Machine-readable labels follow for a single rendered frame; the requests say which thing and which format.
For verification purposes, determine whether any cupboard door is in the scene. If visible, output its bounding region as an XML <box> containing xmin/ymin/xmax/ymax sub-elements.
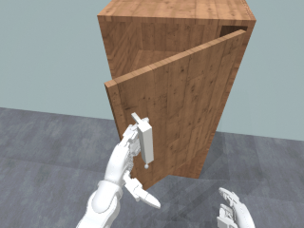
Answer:
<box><xmin>104</xmin><ymin>29</ymin><xmax>247</xmax><ymax>191</ymax></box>

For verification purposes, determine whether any left robot forearm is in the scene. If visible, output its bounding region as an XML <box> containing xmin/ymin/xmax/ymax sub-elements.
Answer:
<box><xmin>76</xmin><ymin>180</ymin><xmax>124</xmax><ymax>228</ymax></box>

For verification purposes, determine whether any handle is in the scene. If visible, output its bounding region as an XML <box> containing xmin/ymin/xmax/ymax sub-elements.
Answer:
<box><xmin>131</xmin><ymin>112</ymin><xmax>154</xmax><ymax>164</ymax></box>

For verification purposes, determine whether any right robot hand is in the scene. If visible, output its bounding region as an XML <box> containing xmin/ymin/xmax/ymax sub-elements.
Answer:
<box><xmin>217</xmin><ymin>187</ymin><xmax>256</xmax><ymax>228</ymax></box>

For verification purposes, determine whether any left robot hand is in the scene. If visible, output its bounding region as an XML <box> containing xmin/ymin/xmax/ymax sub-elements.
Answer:
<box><xmin>104</xmin><ymin>117</ymin><xmax>161</xmax><ymax>209</ymax></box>

